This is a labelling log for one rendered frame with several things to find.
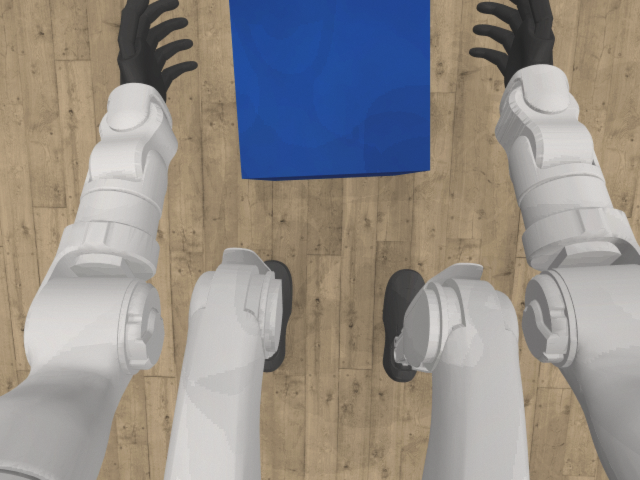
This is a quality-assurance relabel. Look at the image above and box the robot right upper arm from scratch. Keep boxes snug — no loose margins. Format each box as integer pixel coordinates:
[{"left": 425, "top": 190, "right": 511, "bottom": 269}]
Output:
[{"left": 522, "top": 264, "right": 640, "bottom": 480}]

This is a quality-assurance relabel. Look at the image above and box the robot left forearm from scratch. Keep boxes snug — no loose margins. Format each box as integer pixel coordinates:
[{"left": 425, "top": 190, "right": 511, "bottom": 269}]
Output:
[{"left": 24, "top": 83, "right": 178, "bottom": 366}]

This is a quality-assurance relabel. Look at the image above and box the robot right shin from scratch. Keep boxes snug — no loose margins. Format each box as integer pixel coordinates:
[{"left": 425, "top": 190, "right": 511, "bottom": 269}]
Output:
[{"left": 394, "top": 263, "right": 519, "bottom": 373}]

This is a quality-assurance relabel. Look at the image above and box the robot right forearm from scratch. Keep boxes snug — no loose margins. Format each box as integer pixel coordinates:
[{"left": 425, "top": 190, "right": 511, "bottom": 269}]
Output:
[{"left": 495, "top": 64, "right": 640, "bottom": 272}]

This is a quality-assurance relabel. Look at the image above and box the carton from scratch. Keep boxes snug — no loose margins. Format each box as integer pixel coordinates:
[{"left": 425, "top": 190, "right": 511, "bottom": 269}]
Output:
[{"left": 229, "top": 0, "right": 430, "bottom": 181}]

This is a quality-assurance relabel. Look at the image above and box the robot left foot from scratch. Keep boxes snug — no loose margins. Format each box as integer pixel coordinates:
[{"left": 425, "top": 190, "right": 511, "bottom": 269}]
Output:
[{"left": 263, "top": 260, "right": 293, "bottom": 372}]

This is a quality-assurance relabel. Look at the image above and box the robot left hand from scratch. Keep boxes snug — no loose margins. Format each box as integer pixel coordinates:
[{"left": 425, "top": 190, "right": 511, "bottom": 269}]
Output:
[{"left": 117, "top": 0, "right": 198, "bottom": 103}]

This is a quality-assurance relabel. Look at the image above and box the robot right hand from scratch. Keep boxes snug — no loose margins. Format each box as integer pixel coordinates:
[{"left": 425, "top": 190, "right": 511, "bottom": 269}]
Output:
[{"left": 469, "top": 0, "right": 555, "bottom": 89}]

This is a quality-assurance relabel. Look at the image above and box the robot left upper arm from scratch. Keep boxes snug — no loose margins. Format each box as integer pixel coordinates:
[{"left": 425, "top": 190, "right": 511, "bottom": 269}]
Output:
[{"left": 0, "top": 277, "right": 165, "bottom": 480}]

